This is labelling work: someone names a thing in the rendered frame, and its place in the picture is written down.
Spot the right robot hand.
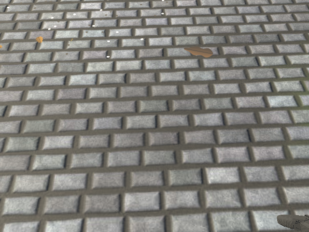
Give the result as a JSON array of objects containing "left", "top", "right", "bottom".
[{"left": 277, "top": 215, "right": 309, "bottom": 232}]

